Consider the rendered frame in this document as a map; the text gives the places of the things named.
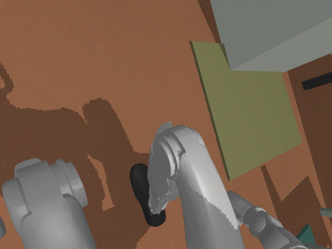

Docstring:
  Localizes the right robot hand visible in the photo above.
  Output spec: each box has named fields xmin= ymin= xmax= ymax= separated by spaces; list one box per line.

xmin=227 ymin=191 xmax=254 ymax=226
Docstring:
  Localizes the right robot arm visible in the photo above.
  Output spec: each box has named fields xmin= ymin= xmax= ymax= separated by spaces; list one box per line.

xmin=243 ymin=206 xmax=307 ymax=249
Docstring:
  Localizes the right robot foot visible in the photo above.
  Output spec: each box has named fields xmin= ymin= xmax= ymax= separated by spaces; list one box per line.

xmin=130 ymin=163 xmax=166 ymax=227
